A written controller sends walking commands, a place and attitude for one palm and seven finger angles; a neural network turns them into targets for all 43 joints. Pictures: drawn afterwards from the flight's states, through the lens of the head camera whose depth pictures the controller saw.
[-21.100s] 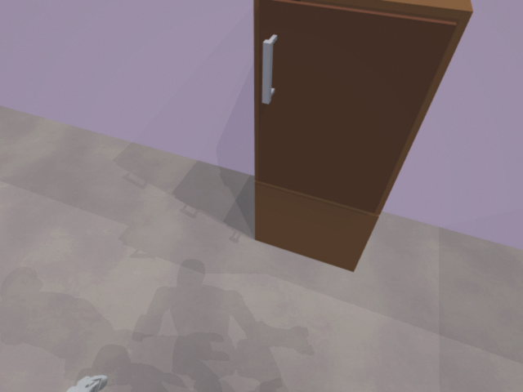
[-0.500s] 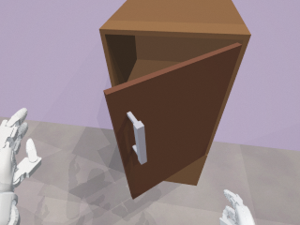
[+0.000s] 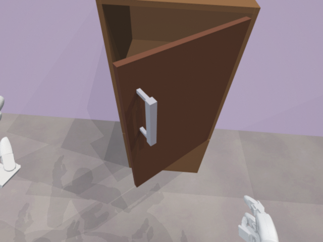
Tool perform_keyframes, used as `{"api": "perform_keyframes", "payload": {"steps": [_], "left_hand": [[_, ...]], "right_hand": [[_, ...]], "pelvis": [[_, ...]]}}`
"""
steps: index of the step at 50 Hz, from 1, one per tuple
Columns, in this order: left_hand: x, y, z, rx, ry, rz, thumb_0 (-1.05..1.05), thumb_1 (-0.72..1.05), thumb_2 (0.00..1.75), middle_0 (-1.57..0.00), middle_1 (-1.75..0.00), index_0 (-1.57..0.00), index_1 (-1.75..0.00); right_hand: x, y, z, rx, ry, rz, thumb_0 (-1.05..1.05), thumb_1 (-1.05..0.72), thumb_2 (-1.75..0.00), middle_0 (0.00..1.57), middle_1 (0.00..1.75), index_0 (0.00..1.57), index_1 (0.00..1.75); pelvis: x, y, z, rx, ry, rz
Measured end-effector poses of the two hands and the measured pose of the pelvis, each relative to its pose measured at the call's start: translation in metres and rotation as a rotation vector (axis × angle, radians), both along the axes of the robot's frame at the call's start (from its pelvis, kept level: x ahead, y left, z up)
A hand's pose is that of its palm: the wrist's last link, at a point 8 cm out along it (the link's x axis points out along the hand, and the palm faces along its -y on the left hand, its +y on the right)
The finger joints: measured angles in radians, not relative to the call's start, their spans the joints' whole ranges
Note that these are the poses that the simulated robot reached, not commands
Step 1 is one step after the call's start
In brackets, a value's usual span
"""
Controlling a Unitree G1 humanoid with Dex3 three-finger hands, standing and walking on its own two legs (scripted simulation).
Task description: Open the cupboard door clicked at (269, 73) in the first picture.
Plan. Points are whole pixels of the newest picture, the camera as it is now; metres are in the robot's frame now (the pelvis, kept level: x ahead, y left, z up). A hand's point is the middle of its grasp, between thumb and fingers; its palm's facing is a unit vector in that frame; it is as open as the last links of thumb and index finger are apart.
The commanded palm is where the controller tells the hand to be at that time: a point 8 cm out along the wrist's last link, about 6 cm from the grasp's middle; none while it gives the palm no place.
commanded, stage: step back with the hand held close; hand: left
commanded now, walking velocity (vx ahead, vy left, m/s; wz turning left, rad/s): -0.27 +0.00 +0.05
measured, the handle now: (146, 119) +0.38 +0.07 +0.10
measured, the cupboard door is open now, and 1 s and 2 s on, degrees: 41 41 41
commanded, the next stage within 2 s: stop stepping back and stand still in 0.50 s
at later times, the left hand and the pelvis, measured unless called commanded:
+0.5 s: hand out of the picture +0.09 +0.27 +0.19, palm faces +0.49 -0.77 -0.42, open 7.4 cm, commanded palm +0.03 +0.30 +0.19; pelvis -0.11 +0.00 +0.01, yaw +0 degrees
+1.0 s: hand out of the picture +0.00 +0.22 +0.18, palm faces +0.37 -0.80 -0.47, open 7.4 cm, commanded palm -0.07 +0.27 +0.19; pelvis -0.22 -0.03 +0.00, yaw -3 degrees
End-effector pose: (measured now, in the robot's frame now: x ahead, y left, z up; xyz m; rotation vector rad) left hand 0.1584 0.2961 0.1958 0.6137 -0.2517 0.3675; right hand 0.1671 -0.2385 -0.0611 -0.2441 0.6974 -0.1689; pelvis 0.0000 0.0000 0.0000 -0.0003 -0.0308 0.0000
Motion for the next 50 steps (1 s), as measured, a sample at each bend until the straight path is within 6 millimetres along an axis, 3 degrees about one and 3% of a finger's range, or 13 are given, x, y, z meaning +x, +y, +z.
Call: {"api": "perform_keyframes", "payload": {"steps": [7,13,20,25,30,33,39,45,50], "left_hand": [[-0.039,0.000,-0.013,-0.044,-0.031,0.066,0.01,0.88,0.89,-0.21,-0.30,-0.21,-0.30],[-0.056,0.002,-0.023,-0.098,-0.076,0.013,0.01,0.88,0.89,-0.21,-0.30,-0.21,-0.30],[-0.086,0.017,0.005,-0.019,-0.134,0.023,0.01,0.88,0.89,-0.21,-0.30,-0.22,-0.30],[-0.111,0.008,0.012,-0.047,-0.138,0.019,0.01,0.88,0.89,-0.21,-0.30,-0.21,-0.30],[-0.128,-0.021,-0.005,-0.051,-0.079,-0.051,0.01,0.89,0.89,-0.20,-0.30,-0.21,-0.30],[-0.137,-0.033,-0.007,-0.047,-0.032,-0.106,0.01,0.88,0.89,-0.21,-0.30,-0.21,-0.30],[-0.155,-0.026,0.001,-0.001,-0.037,-0.114,0.01,0.88,0.89,-0.21,-0.30,-0.22,-0.30],[-0.168,-0.020,-0.002,-0.064,-0.057,-0.064,0.01,0.88,0.89,-0.21,-0.30,-0.22,-0.30],[-0.202,-0.036,-0.001,-0.041,-0.016,-0.061,0.01,0.88,0.89,-0.21,-0.30,-0.21,-0.30]], "right_hand": [[-0.032,0.007,-0.019,0.033,0.003,0.035,0.01,-0.90,-0.90,0.20,0.30,0.20,0.30],[-0.072,0.009,-0.023,-0.023,0.061,0.029,0.01,-0.90,-0.90,0.21,0.30,0.20,0.30],[-0.114,0.019,-0.012,0.002,0.061,0.000,0.02,-0.90,-0.90,0.20,0.30,0.20,0.30],[-0.130,0.022,-0.005,0.026,0.043,0.031,0.01,-0.90,-0.90,0.21,0.30,0.20,0.30],[-0.142,0.010,-0.017,0.049,0.000,0.070,0.01,-0.90,-0.90,0.21,0.30,0.20,0.30],[-0.161,0.000,-0.021,0.043,0.042,0.042,0.01,-0.90,-0.90,0.21,0.30,0.20,0.30],[-0.195,-0.021,-0.010,-0.012,0.026,-0.044,0.01,-0.90,-0.90,0.21,0.30,0.20,0.30],[-0.228,-0.029,-0.001,-0.013,-0.033,-0.069,0.01,-0.90,-0.90,0.20,0.30,0.20,0.30],[-0.259,-0.030,-0.004,0.029,-0.042,-0.070,0.01,-0.90,-0.90,0.20,0.30,0.20,0.30]], "pelvis": [[-0.029,-0.002,-0.009,-0.009,-0.013,0.012],[-0.058,0.006,-0.014,-0.015,-0.019,0.018],[-0.086,0.006,-0.002,-0.075,0.009,0.036],[-0.108,-0.001,0.005,-0.071,0.068,0.002],[-0.147,-0.015,-0.007,-0.018,0.102,-0.039],[-0.163,-0.017,-0.004,-0.029,0.076,-0.047],[-0.164,-0.015,-0.004,-0.007,0.058,-0.060],[-0.195,-0.015,0.000,0.011,0.000,-0.058],[-0.220,-0.025,0.003,0.014,-0.017,-0.045]]}}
